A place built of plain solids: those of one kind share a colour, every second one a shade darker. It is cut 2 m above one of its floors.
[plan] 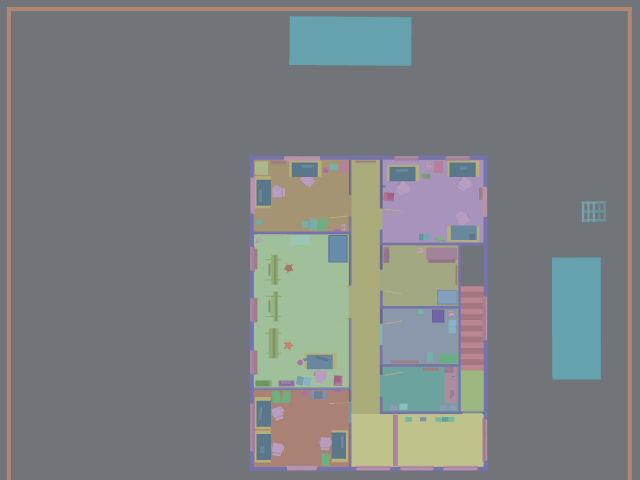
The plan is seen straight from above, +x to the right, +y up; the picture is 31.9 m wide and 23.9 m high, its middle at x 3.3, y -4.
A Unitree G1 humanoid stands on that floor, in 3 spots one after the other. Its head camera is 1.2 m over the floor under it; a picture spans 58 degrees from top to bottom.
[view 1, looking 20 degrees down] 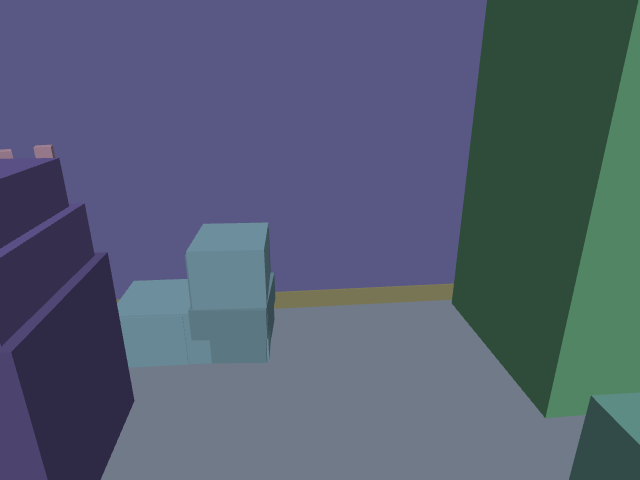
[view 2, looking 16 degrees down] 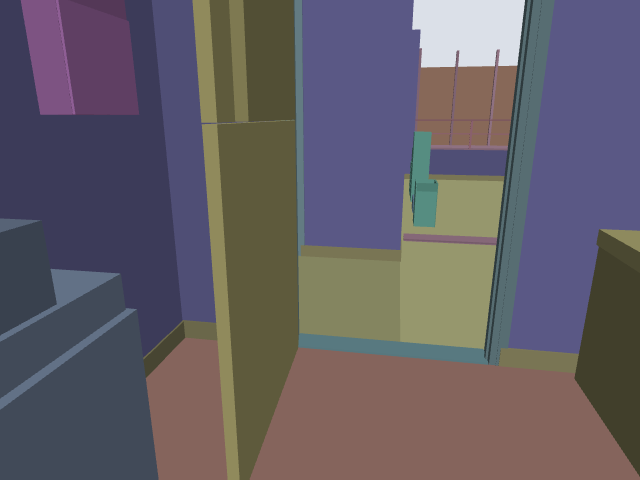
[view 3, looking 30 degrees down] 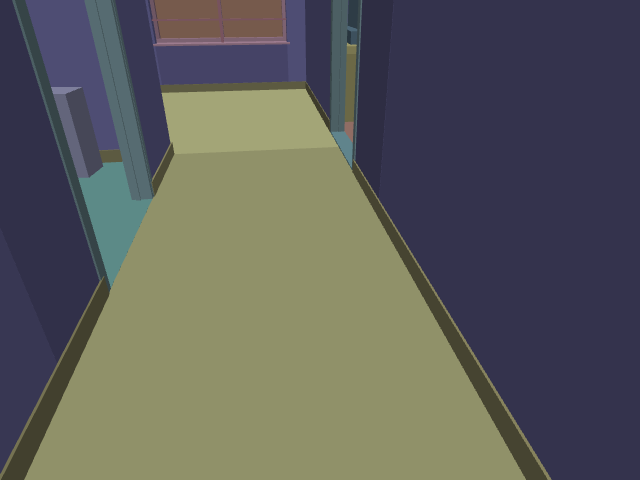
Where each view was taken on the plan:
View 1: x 8.00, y -8.70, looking -6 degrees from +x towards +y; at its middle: wall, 2.35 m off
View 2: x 2.70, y -12.60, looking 10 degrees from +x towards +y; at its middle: wall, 3.79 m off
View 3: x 5.55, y -9.00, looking -98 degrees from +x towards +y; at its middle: raised_floor_gallery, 2.40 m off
